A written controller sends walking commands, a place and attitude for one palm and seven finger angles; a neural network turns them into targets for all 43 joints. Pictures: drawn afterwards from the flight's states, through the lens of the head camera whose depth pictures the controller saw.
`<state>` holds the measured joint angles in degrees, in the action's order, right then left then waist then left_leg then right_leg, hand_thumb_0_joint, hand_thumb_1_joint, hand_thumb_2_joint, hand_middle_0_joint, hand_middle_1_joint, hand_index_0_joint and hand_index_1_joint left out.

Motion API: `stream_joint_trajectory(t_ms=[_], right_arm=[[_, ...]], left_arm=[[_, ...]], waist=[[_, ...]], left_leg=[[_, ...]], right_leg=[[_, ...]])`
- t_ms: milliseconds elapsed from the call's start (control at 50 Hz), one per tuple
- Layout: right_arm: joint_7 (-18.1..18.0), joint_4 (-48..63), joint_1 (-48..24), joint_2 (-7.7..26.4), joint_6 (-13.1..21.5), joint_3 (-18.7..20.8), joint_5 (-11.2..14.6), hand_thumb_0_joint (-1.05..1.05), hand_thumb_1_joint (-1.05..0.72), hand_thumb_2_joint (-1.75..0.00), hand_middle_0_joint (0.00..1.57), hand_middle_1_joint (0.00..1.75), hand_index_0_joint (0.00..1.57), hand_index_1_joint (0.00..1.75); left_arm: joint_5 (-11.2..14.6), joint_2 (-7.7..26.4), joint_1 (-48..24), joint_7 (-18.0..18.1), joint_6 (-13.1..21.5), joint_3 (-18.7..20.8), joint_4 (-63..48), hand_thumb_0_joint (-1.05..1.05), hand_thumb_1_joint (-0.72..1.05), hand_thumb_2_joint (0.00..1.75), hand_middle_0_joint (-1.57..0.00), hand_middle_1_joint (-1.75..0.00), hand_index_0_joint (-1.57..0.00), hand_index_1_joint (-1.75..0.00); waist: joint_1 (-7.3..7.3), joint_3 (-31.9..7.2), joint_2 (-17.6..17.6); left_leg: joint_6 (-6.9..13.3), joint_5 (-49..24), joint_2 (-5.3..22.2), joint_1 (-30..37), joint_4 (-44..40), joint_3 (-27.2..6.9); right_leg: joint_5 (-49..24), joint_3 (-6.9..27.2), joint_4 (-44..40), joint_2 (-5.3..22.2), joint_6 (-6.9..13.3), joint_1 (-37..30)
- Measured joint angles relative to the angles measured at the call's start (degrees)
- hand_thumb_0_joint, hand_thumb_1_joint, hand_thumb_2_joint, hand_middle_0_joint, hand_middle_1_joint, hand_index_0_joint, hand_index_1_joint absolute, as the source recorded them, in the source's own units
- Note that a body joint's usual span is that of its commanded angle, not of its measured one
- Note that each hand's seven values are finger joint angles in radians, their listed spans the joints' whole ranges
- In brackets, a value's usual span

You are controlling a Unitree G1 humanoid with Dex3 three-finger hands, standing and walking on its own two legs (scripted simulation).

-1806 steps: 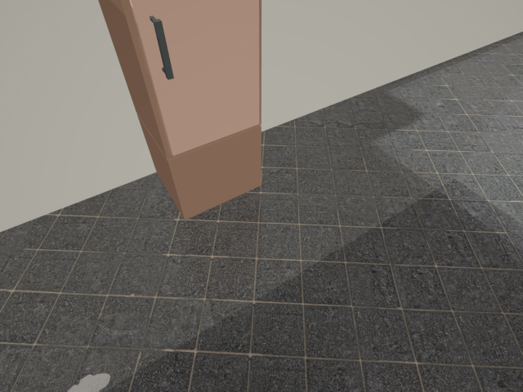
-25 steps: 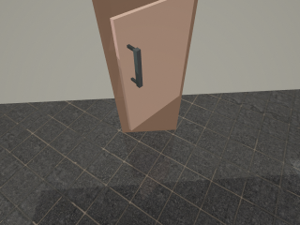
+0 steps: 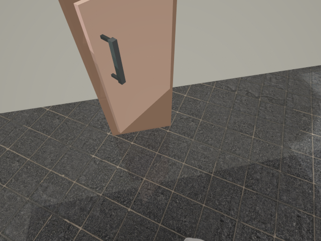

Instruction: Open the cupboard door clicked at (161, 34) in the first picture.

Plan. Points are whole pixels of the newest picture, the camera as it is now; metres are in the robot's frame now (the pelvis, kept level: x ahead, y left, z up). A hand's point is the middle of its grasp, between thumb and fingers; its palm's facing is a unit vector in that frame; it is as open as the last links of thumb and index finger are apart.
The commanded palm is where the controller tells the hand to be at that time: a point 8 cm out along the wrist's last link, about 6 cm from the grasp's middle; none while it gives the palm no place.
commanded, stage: walk to a spot facing it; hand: left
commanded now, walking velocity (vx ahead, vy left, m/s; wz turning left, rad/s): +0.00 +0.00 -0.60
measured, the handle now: (113, 60) +0.62 +0.20 +0.07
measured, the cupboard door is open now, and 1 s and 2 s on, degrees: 39 39 39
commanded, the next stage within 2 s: none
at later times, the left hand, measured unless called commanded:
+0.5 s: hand out of the picture +0.09 +0.15 -0.15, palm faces -0.18 -0.95 -0.26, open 7.4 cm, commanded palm none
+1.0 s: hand (126, 201) +0.24 +0.13 -0.16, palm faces -0.53 -0.81 -0.23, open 7.4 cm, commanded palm none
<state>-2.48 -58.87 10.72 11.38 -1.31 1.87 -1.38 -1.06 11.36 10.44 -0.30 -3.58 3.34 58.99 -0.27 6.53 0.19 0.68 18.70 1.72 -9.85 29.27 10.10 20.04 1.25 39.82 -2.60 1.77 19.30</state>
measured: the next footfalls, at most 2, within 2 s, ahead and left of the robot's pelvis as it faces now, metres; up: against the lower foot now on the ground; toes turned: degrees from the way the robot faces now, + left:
left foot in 0.68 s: +0.10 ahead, +0.11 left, +0.00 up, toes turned -23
right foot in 1.08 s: +0.00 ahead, -0.13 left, +0.00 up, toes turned -42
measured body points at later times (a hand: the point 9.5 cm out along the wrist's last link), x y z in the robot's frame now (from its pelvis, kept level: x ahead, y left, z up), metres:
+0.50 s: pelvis +0.01 -0.04 +0.01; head +0.07 -0.07 +0.46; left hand +0.10 +0.20 -0.13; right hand +0.09 -0.31 -0.13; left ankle +0.04 +0.13 -0.66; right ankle +0.00 -0.11 -0.73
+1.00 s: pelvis +0.04 +0.00 +0.01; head +0.10 -0.03 +0.45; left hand +0.27 +0.17 -0.14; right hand -0.07 -0.24 -0.13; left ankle +0.06 +0.12 -0.73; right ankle -0.04 -0.12 -0.68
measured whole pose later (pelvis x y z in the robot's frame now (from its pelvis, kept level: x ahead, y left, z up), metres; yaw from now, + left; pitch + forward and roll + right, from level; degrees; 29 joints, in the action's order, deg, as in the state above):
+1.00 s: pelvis +0.04 +0.00 +0.01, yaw -34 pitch +2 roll -1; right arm -2.1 -52.1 14.9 12.0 -0.4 1.3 -1.9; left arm -1.1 15.7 7.9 -2.2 -4.2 5.0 51.8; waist 0.3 6.6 0.3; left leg -1.0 19.1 6.2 -10.0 28.1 9.1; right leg 23.5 -2.0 51.4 2.0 -2.9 25.8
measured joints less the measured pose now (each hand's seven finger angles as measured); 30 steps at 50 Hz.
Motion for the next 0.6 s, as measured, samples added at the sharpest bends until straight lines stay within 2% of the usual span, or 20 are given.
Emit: stream_joint_trajectory(t_ms=[60,100,120,140,160,200,240,280,400,520,600], right_arm=[[-0.15,0.45,0.96,0.64,0.02,0.36,-0.40,0.00,-0.90,-0.90,0.21,0.30,0.20,0.30],[-0.05,0.58,1.33,1.23,-0.26,0.57,-0.57,0.00,-0.90,-0.90,0.21,0.30,0.20,0.30],[0.08,0.69,1.46,1.47,-0.47,0.67,-0.48,0.00,-0.90,-0.90,0.21,0.30,0.20,0.30],[0.25,0.92,1.61,1.43,-0.73,0.78,-0.19,0.00,-0.90,-0.90,0.21,0.30,0.20,0.30],[0.44,1.04,0.95,1.58,-1.18,1.00,0.16,0.00,-0.90,-0.90,0.21,0.30,0.20,0.30],[0.69,1.57,-0.91,1.96,-2.11,1.45,0.57,0.00,-0.90,-0.90,0.21,0.30,0.20,0.30],[0.80,2.37,-2.64,2.02,-2.35,1.67,0.74,0.00,-0.91,-0.90,0.21,0.30,0.20,0.30],[0.91,3.51,-4.35,1.94,-2.25,1.73,0.78,0.00,-0.91,-0.90,0.20,0.30,0.20,0.30],[1.03,6.33,-7.78,1.99,-1.84,1.93,0.85,0.00,-0.91,-0.90,0.20,0.30,0.20,0.30],[0.78,7.25,-9.37,1.54,-1.71,1.67,1.09,0.00,-0.91,-0.90,0.20,0.30,0.20,0.30],[0.70,7.89,-9.60,0.78,-1.19,1.26,1.50,0.00,-0.91,-0.90,0.20,0.30,0.20,0.30]], left_arm=[[-0.06,-0.58,-0.48,-0.37,-0.56,0.56,-1.32,0.01,0.91,0.90,-0.20,-0.30,-0.20,-0.30],[-0.03,-0.91,-0.46,-0.63,-0.19,0.71,-2.42,0.01,0.91,0.90,-0.20,-0.30,-0.20,-0.30],[-0.05,-0.86,-0.16,-0.75,0.23,0.77,-3.06,0.01,0.91,0.90,-0.20,-0.30,-0.20,-0.30],[-0.17,-0.37,0.40,-0.78,0.88,0.83,-3.79,0.01,0.91,0.90,-0.20,-0.30,-0.20,-0.30],[-0.29,-0.24,0.46,-0.46,1.56,1.01,-3.97,0.01,0.90,0.90,-0.20,-0.30,-0.20,-0.30],[-0.07,-0.34,0.33,0.26,2.09,0.97,-3.91,0.01,0.91,0.90,-0.20,-0.30,-0.20,-0.30],[-0.01,-0.40,0.81,0.90,2.00,0.94,-4.08,0.01,0.91,0.90,-0.20,-0.30,-0.20,-0.30],[0.09,-0.39,1.50,1.25,2.00,0.84,-4.16,0.01,0.90,0.90,-0.20,-0.30,-0.20,-0.30],[0.02,-1.03,3.42,1.12,1.99,0.41,-4.18,0.01,0.90,0.90,-0.20,-0.30,-0.20,-0.30],[-0.25,-1.01,3.85,0.83,1.95,0.59,-5.13,0.01,0.90,0.90,-0.20,-0.30,-0.20,-0.30],[-0.42,-0.19,3.68,0.83,1.71,0.97,-5.64,0.01,0.90,0.90,-0.20,-0.30,-0.20,-0.30]], waist=[[0.01,0.78,-1.36],[-0.23,1.00,-2.71],[-0.43,0.88,-3.19],[-0.59,0.43,-2.87],[-0.87,0.61,-3.08],[-0.62,1.80,-3.44],[-0.68,2.23,-2.81],[-0.88,2.29,-1.83],[-1.31,0.98,-0.81],[-2.21,0.27,-0.12],[-2.72,-0.07,1.00]], left_leg=[[-0.49,0.74,1.14,0.40,0.93,1.09],[-1.41,1.60,2.54,0.34,2.27,1.67],[-2.01,2.52,3.43,-0.14,3.86,2.00],[-2.41,3.70,4.00,-1.50,6.75,2.28],[-2.75,7.15,4.32,-3.73,12.11,0.68],[-2.99,11.58,3.00,-8.51,24.16,-4.63],[-3.39,10.81,1.73,-12.48,32.00,-7.11],[-3.91,8.26,1.06,-15.50,35.62,-8.46],[-4.80,3.21,0.58,-18.56,33.65,-11.58],[-4.82,4.44,-0.25,-16.88,27.02,-12.61],[-4.23,5.87,-1.50,-13.92,18.98,-12.35]], right_leg=[[6.18,-1.50,8.85,1.17,-0.96,2.13],[5.22,-2.66,6.36,2.19,-1.19,0.78],[2.05,-3.11,2.70,2.57,-1.23,-0.62],[-1.54,-2.82,-1.62,2.91,-0.35,-2.16],[-0.56,-2.60,-1.48,2.11,0.71,-1.78],[0.40,-2.25,-1.10,0.73,2.09,-1.74],[-1.06,-1.15,-3.62,-0.01,2.59,-2.47],[-3.35,0.43,-6.81,-0.54,2.72,-3.17],[-7.11,4.62,-12.64,-1.95,2.73,-4.46],[-7.77,7.79,-13.62,-3.15,2.16,-4.57],[-7.65,10.19,-13.05,-3.69,1.18,-3.69]])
